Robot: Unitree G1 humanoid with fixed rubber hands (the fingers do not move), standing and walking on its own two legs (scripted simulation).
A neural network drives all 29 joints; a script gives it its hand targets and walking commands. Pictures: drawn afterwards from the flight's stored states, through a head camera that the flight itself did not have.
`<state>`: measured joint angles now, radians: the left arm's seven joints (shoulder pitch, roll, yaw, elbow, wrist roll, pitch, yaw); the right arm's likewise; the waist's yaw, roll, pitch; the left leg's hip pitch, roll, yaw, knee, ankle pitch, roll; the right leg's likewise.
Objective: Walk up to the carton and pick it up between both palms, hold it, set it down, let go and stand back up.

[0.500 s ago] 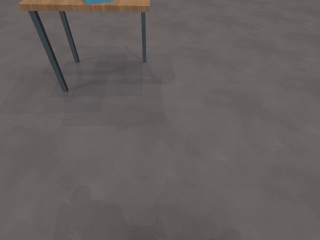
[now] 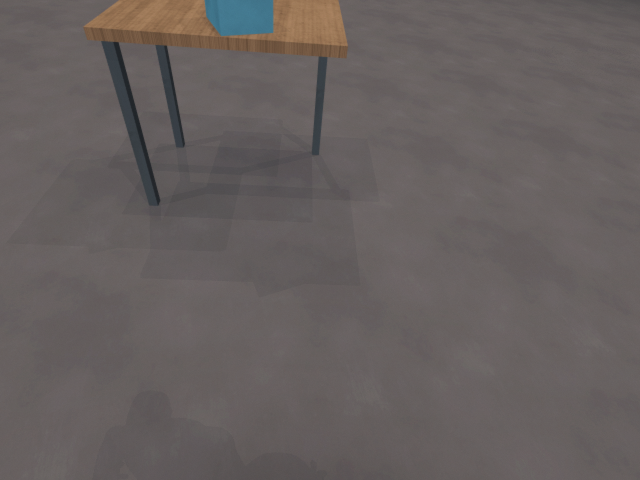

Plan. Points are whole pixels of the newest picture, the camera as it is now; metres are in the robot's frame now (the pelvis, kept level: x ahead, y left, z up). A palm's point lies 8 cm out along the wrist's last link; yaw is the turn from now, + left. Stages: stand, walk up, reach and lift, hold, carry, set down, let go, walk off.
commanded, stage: walk up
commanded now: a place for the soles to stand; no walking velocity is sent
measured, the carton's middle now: out of the picture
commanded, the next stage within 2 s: none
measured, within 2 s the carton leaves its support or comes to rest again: neither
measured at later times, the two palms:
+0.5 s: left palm (146, 362) +0.31 +0.25 -0.07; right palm (501, 394) +0.29 -0.29 -0.10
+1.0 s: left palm (141, 244) +0.56 +0.33 -0.08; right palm (423, 265) +0.53 -0.21 -0.07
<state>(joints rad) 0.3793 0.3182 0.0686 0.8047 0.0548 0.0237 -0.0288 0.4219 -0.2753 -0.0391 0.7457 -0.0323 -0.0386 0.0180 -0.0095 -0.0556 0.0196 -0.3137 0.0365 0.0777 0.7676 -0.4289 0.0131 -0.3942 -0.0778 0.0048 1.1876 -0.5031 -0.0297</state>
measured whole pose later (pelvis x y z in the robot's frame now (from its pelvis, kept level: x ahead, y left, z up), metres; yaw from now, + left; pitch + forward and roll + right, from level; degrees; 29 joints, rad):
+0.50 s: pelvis +0.25 -0.02 +0.02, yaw +2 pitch -2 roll +0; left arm 0.35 0.26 0.03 0.66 0.05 -0.06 0.02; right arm 0.41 -0.32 -0.03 0.72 -0.05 0.00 0.03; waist 0.01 0.05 0.10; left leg -0.43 0.03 0.01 1.29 -0.43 0.00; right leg -0.30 -0.06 -0.09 0.61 -0.26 0.00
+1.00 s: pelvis +0.48 +0.06 +0.02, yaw +2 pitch -3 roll +0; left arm 0.37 0.30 0.05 0.63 0.03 -0.02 -0.04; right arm 0.39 -0.28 -0.03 0.70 -0.03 -0.03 0.01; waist -0.04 -0.04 0.09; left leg -0.23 0.03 0.08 0.59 -0.30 0.02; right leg -0.50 -0.06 -0.02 1.11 -0.38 0.00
